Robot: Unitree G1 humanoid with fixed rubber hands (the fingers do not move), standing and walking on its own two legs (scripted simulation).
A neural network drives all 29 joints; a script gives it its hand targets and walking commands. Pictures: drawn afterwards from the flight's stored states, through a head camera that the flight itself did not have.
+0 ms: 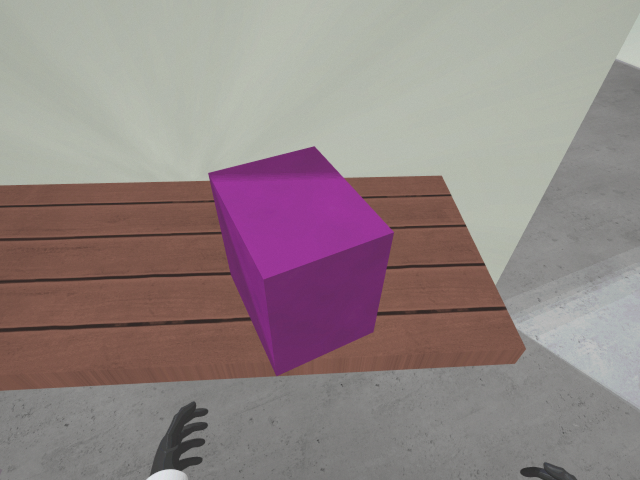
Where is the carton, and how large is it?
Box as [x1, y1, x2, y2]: [208, 146, 393, 375]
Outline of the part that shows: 314,146 208,173 231,275 276,375 373,331 393,234 390,228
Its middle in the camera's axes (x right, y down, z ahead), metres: -0.04 +0.03 +0.62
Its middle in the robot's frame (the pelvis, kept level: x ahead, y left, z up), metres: +0.46 +0.08 +0.02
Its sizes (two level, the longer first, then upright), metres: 0.229 0.177 0.233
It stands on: a table, 0.66 m high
